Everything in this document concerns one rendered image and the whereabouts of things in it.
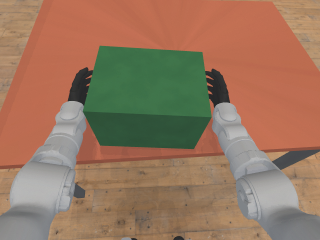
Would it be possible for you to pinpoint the right robot forearm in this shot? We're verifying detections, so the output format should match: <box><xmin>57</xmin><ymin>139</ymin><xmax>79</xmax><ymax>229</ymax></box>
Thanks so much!
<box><xmin>212</xmin><ymin>102</ymin><xmax>299</xmax><ymax>206</ymax></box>

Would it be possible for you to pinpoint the right robot hand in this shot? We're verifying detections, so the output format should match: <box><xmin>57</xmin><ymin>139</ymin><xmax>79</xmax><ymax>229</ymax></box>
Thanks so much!
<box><xmin>205</xmin><ymin>69</ymin><xmax>230</xmax><ymax>108</ymax></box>

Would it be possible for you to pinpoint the robot left upper arm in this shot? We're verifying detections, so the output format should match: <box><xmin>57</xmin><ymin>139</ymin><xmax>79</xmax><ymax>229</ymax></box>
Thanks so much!
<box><xmin>0</xmin><ymin>161</ymin><xmax>76</xmax><ymax>240</ymax></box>

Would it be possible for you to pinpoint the left robot forearm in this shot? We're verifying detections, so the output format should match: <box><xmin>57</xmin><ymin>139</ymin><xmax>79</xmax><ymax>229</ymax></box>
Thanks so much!
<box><xmin>9</xmin><ymin>101</ymin><xmax>87</xmax><ymax>206</ymax></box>

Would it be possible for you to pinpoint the carton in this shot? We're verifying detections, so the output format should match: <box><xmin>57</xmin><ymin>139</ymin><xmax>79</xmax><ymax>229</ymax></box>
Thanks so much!
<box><xmin>83</xmin><ymin>45</ymin><xmax>212</xmax><ymax>149</ymax></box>

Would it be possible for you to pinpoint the table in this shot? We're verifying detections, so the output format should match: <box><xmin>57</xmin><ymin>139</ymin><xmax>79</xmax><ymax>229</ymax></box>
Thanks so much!
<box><xmin>0</xmin><ymin>0</ymin><xmax>320</xmax><ymax>198</ymax></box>

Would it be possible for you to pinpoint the left robot hand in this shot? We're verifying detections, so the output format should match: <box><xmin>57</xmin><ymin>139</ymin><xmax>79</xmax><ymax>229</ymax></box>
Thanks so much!
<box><xmin>68</xmin><ymin>67</ymin><xmax>93</xmax><ymax>106</ymax></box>

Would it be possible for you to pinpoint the robot right upper arm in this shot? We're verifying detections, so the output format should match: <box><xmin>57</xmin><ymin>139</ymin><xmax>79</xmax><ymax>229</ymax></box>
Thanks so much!
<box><xmin>235</xmin><ymin>169</ymin><xmax>320</xmax><ymax>240</ymax></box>

